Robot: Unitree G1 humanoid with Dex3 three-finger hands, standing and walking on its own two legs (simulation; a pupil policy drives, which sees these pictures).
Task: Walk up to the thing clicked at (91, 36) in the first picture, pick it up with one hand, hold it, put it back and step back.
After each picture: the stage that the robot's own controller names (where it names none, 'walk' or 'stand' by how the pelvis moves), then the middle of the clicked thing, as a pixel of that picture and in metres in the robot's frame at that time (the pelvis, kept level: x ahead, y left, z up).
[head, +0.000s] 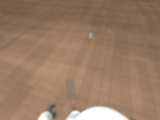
stand; (90, 35) +1.96 +0.09 -0.72
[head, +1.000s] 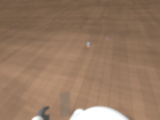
walk; (88, 44) +1.82 +0.27 -0.70
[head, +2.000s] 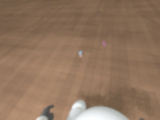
walk; (80, 54) +1.24 +0.36 -0.72
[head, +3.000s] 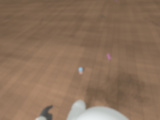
walk; (80, 70) +0.82 +0.28 -0.72
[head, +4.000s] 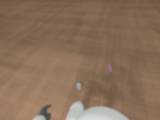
walk; (78, 86) +0.53 +0.23 -0.71
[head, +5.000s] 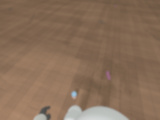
stand; (74, 95) +0.38 +0.21 -0.70
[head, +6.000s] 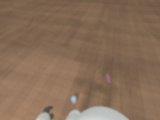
stand; (73, 99) +0.33 +0.21 -0.72
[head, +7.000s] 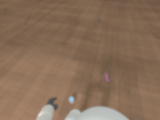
stand; (71, 100) +0.30 +0.23 -0.71
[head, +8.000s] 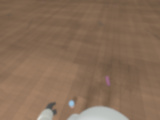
stand; (71, 104) +0.27 +0.24 -0.72
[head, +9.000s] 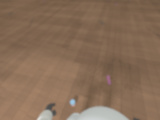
stand; (73, 102) +0.28 +0.24 -0.72
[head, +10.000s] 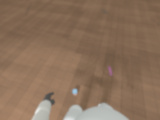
stand; (75, 92) +0.33 +0.19 -0.70
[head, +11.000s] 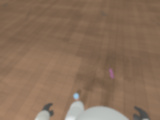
stand; (76, 96) +0.29 +0.20 -0.70
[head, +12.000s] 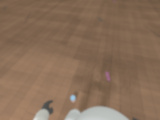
stand; (73, 98) +0.31 +0.21 -0.71
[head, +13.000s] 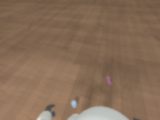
stand; (74, 104) +0.29 +0.22 -0.72
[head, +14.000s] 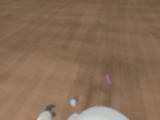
stand; (73, 103) +0.29 +0.23 -0.72
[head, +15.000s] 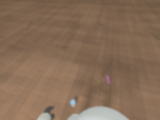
stand; (73, 103) +0.29 +0.23 -0.73
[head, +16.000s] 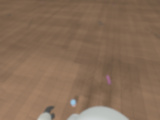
go down; (73, 103) +0.28 +0.23 -0.73
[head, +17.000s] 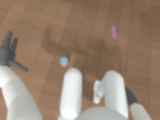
go down; (64, 62) +0.40 +0.21 -0.33
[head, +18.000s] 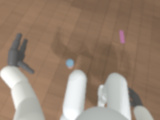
approach; (70, 64) +0.40 +0.20 -0.31
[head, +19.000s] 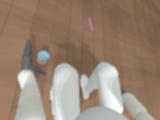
close in; (42, 58) +0.40 +0.23 -0.23
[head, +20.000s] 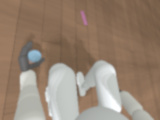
close; (34, 58) +0.39 +0.25 -0.23
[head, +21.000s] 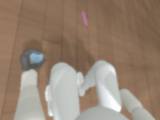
lift; (35, 58) +0.38 +0.24 -0.23
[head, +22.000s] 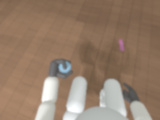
lift; (65, 69) +0.32 +0.20 -0.04
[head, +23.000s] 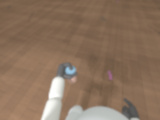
lift; (71, 74) +0.32 +0.16 +0.01
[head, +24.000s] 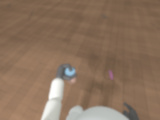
hold; (70, 75) +0.32 +0.16 -0.01
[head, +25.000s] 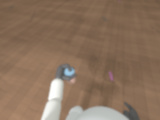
hold; (70, 75) +0.31 +0.17 +0.00
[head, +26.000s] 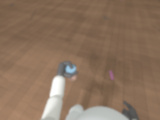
crouch; (71, 73) +0.33 +0.16 +0.00
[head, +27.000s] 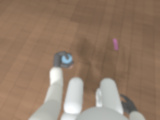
crouch; (67, 62) +0.40 +0.18 -0.09
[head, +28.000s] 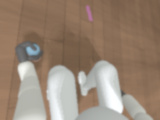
lower; (34, 53) +0.42 +0.24 -0.23
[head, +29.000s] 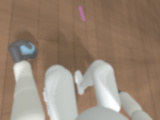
lower; (28, 52) +0.42 +0.26 -0.23
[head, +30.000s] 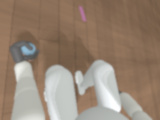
lower; (29, 52) +0.42 +0.26 -0.23
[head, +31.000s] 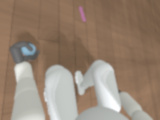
lower; (29, 53) +0.42 +0.26 -0.23
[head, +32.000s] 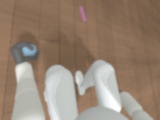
loosen; (29, 53) +0.42 +0.26 -0.23
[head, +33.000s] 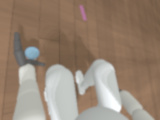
withdraw; (31, 55) +0.40 +0.24 -0.23
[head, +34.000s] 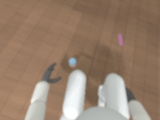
walk; (72, 63) +0.43 +0.18 -0.33
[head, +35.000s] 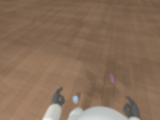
stand; (75, 99) +0.34 +0.18 -0.66
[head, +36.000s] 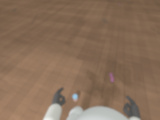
stand; (75, 97) +0.35 +0.19 -0.66
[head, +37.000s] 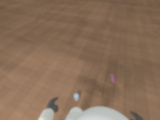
stand; (76, 97) +0.36 +0.18 -0.69
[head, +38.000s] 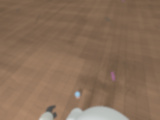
walk; (77, 95) +0.37 +0.19 -0.72
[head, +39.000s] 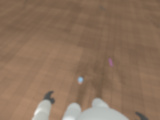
walk; (80, 80) +0.50 +0.09 -0.70
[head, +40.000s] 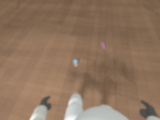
walk; (75, 63) +0.74 +0.28 -0.68
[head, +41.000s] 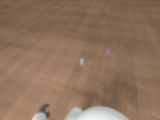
stand; (82, 62) +0.99 +0.22 -0.70
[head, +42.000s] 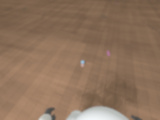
stand; (82, 63) +0.99 +0.21 -0.72
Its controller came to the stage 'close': yes
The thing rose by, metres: 0.73
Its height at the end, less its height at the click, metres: +0.00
